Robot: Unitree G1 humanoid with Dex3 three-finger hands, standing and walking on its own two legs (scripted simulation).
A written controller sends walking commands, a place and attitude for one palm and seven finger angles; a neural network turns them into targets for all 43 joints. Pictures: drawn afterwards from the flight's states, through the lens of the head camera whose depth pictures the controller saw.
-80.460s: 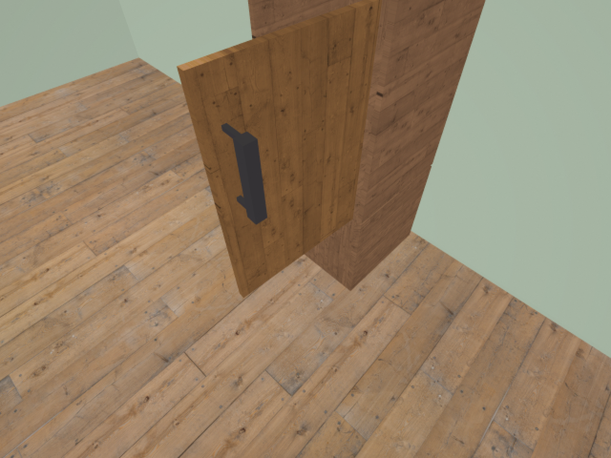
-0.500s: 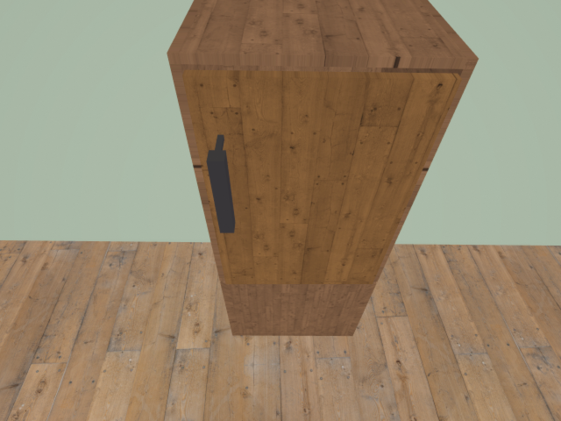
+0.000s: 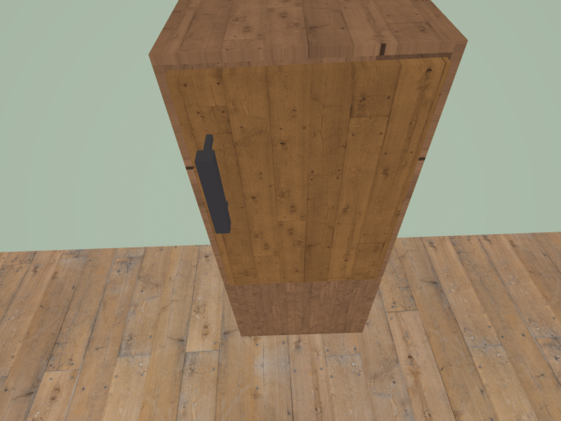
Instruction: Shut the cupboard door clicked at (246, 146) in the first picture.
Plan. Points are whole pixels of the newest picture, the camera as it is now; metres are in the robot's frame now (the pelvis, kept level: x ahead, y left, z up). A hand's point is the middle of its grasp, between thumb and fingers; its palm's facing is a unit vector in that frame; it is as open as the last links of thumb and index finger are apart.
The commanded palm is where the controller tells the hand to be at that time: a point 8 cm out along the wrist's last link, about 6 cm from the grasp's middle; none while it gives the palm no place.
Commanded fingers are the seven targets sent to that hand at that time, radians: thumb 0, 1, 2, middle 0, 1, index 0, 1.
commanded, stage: look again from close up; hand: left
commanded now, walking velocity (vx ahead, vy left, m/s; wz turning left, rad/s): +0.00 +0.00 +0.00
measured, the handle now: (216, 186) +0.48 +0.14 +0.06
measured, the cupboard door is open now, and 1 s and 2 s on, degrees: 1 1 1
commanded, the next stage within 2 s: raise the hand and make a fist in 0.18 s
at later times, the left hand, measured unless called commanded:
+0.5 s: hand (162, 360) +0.20 +0.18 +0.00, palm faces +0.23 -0.97 -0.05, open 7.1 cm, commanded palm +0.12 +0.22 -0.05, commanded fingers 0.00 0.90 0.90 -0.40 -0.52 -0.40 -0.52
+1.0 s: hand (157, 378) +0.18 +0.18 -0.01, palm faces +0.04 -1.00 -0.02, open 4.7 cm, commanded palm +0.14 +0.23 +0.00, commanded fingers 0.00 0.90 0.90 -0.86 -1.02 -0.86 -1.02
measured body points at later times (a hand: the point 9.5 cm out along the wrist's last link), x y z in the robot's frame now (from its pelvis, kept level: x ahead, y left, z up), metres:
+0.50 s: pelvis -0.01 -0.03 -0.04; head -0.01 -0.04 +0.41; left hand +0.18 +0.23 +0.01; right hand +0.15 -0.28 -0.12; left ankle +0.02 +0.10 -0.73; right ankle -0.02 -0.12 -0.73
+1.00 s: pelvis -0.03 -0.01 -0.07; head +0.02 -0.01 +0.38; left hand +0.18 +0.23 -0.01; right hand +0.15 -0.23 -0.15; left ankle +0.02 +0.10 -0.73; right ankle -0.02 -0.12 -0.73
